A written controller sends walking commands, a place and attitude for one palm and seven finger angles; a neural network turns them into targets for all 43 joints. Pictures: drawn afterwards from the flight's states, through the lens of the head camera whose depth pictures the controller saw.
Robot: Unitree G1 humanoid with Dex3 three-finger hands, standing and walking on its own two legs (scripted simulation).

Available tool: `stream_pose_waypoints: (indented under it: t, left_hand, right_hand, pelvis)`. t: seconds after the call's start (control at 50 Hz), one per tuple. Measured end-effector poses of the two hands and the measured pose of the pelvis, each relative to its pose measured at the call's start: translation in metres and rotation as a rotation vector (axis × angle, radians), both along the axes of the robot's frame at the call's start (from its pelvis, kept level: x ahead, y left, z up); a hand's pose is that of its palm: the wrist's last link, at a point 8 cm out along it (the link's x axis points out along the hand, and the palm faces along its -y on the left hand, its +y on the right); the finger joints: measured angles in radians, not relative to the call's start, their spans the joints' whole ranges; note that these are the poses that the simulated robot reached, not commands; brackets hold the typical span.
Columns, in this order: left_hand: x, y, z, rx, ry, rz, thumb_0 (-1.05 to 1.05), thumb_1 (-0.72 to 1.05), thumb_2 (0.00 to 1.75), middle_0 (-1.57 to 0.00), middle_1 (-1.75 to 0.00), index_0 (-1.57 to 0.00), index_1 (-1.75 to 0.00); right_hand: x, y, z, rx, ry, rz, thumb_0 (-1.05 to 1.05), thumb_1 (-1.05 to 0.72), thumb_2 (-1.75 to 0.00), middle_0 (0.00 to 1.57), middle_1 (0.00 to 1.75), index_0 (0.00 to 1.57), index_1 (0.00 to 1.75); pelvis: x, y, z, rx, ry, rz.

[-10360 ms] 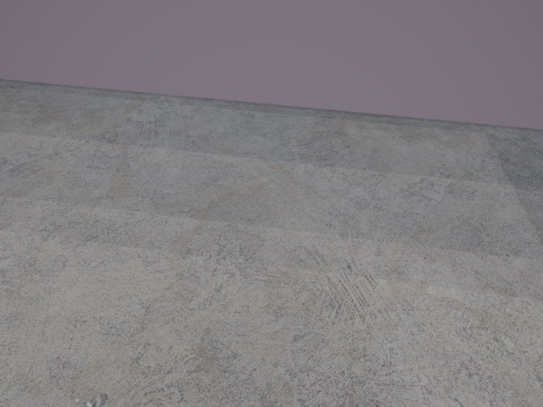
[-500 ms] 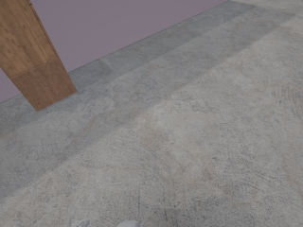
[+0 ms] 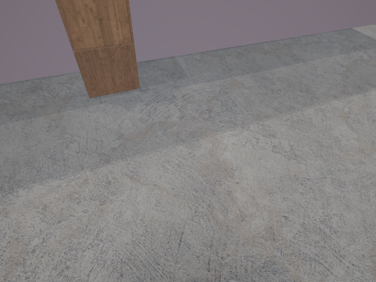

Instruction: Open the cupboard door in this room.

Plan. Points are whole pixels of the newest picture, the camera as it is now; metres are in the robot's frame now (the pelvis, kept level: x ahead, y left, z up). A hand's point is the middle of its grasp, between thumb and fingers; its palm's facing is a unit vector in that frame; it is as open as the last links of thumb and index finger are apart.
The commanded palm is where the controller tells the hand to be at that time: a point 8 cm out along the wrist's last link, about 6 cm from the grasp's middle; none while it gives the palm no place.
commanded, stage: stand and wait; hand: left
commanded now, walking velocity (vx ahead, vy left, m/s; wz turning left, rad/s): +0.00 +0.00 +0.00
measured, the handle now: out of the picture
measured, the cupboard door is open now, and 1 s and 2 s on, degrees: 0 0 0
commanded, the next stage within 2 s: turn or walk to find it in 0.16 s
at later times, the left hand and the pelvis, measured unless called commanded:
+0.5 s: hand out of the picture -0.01 +0.16 -0.17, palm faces +0.11 -0.97 -0.22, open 7.3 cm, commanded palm none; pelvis -0.02 -0.02 +0.00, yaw +4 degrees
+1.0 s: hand out of the picture -0.05 +0.17 -0.18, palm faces +0.17 -0.96 -0.21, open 7.4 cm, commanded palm none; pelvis -0.04 -0.01 +0.00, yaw +7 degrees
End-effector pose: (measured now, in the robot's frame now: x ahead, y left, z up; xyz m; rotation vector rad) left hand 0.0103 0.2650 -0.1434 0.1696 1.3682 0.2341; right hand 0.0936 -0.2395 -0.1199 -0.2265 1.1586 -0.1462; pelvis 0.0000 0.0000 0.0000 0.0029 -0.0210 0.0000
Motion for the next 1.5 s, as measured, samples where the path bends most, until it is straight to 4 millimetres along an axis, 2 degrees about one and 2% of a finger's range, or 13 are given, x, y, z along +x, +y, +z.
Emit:
stream_pose_waypoints:
  t: [0.14, 0.26, 0.32, 0.48, 0.58, 0.68, 0.86, 0.96, 1.1, 1.16, 1.28, 1.4, 1.5]
  left_hand:
    - [0.006, -0.016, 0.011, -0.009, -0.043, -0.009, 0.01, 0.91, 0.90, -0.19, -0.30, -0.20, -0.30]
    - [0.009, -0.050, 0.011, -0.007, -0.072, -0.037, 0.01, 0.91, 0.90, -0.20, -0.30, -0.20, -0.30]
    - [0.003, -0.061, 0.015, -0.007, -0.090, -0.015, 0.01, 0.92, 0.90, -0.20, -0.30, -0.20, -0.30]
    - [-0.027, -0.061, 0.012, -0.030, -0.047, 0.025, 0.01, 0.92, 0.90, -0.20, -0.30, -0.20, -0.30]
    - [-0.047, -0.052, -0.004, -0.065, -0.005, 0.056, 0.01, 0.91, 0.90, -0.20, -0.30, -0.20, -0.30]
    - [-0.060, -0.050, -0.002, -0.083, 0.032, 0.052, 0.01, 0.91, 0.90, -0.20, -0.30, -0.20, -0.30]
    - [-0.074, -0.052, 0.002, -0.075, 0.046, 0.074, 0.00, 0.90, 0.90, -0.20, -0.30, -0.20, -0.30]
    - [-0.075, -0.050, 0.001, -0.056, 0.026, 0.103, 0.00, 0.90, 0.90, -0.20, -0.30, -0.20, -0.30]
    - [-0.069, -0.033, -0.012, -0.052, -0.031, 0.148, 0.01, 0.90, 0.90, -0.20, -0.30, -0.20, -0.30]
    - [-0.060, -0.024, -0.012, -0.046, -0.047, 0.151, 0.01, 0.90, 0.90, -0.20, -0.30, -0.20, -0.30]
    - [-0.026, -0.015, 0.012, -0.001, -0.157, 0.155, 0.01, 0.91, 0.90, -0.20, -0.30, -0.20, -0.30]
    - [0.001, -0.026, 0.034, 0.061, -0.271, 0.164, 0.01, 0.91, 0.90, -0.20, -0.30, -0.20, -0.30]
    - [-0.012, -0.049, 0.044, 0.113, -0.297, 0.191, 0.00, 0.90, 0.90, -0.20, -0.30, -0.20, -0.30]
  right_hand:
    - [-0.003, 0.014, -0.005, 0.058, -0.005, 0.005, 0.00, -0.90, -0.90, 0.20, 0.30, 0.20, 0.30]
    - [-0.026, -0.004, -0.028, 0.101, 0.038, -0.048, 0.00, -0.92, -0.90, 0.20, 0.30, 0.20, 0.30]
    - [-0.042, -0.017, -0.030, 0.090, 0.099, -0.046, 0.00, -0.92, -0.90, 0.20, 0.30, 0.20, 0.30]
    - [-0.076, -0.028, -0.022, 0.038, 0.199, -0.033, 0.00, -0.92, -0.90, 0.20, 0.29, 0.19, 0.29]
    - [-0.092, -0.012, -0.021, 0.015, 0.210, -0.018, 0.00, -0.91, -0.90, 0.19, 0.29, 0.19, 0.29]
    - [-0.103, 0.010, -0.017, 0.046, 0.214, -0.017, 0.00, -0.91, -0.90, 0.20, 0.29, 0.19, 0.29]
    - [-0.114, 0.018, -0.023, 0.078, 0.243, -0.016, 0.01, -0.93, -0.90, 0.20, 0.30, 0.20, 0.29]
    - [-0.110, 0.013, -0.026, 0.076, 0.249, 0.008, 0.01, -0.92, -0.90, 0.20, 0.30, 0.20, 0.29]
    - [-0.088, 0.006, -0.026, 0.017, 0.216, 0.057, 0.01, -0.91, -0.90, 0.20, 0.30, 0.20, 0.29]
    - [-0.077, 0.008, -0.020, 0.003, 0.174, 0.077, 0.00, -0.91, -0.90, 0.20, 0.29, 0.20, 0.29]
    - [-0.059, 0.004, -0.012, 0.007, 0.152, 0.135, 0.00, -0.91, -0.90, 0.20, 0.30, 0.20, 0.29]
    - [-0.036, -0.017, -0.021, 0.031, 0.142, 0.194, 0.00, -0.90, -0.90, 0.20, 0.30, 0.20, 0.30]
    - [-0.011, -0.039, -0.033, 0.051, 0.132, 0.236, 0.00, -0.90, -0.90, 0.20, 0.30, 0.20, 0.29]
  pelvis:
    - [-0.001, -0.004, 0.006, 0.008, -0.008, 0.010]
    - [-0.005, -0.021, -0.002, 0.023, -0.016, 0.017]
    - [-0.008, -0.026, 0.001, 0.022, -0.014, 0.043]
    - [-0.021, -0.025, 0.005, 0.012, -0.006, 0.069]
    - [-0.028, -0.014, -0.001, -0.006, -0.011, 0.073]
    - [-0.030, -0.009, 0.006, 0.001, -0.017, 0.060]
    - [-0.035, -0.007, 0.005, 0.003, -0.006, 0.083]
    - [-0.038, -0.010, 0.001, -0.003, 0.013, 0.111]
    - [-0.042, -0.002, -0.009, -0.016, 0.017, 0.172]
    - [-0.043, 0.000, -0.008, -0.011, 0.024, 0.189]
    - [-0.042, -0.009, 0.003, -0.015, 0.037, 0.248]
    - [-0.040, -0.033, 0.002, 0.001, 0.043, 0.314]
    - [-0.038, -0.056, -0.001, 0.021, 0.023, 0.369]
